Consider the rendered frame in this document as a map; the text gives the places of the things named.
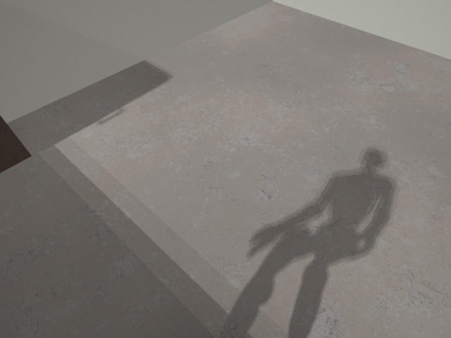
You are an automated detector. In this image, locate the cupboard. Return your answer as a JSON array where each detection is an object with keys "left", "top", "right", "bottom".
[{"left": 0, "top": 116, "right": 31, "bottom": 173}]

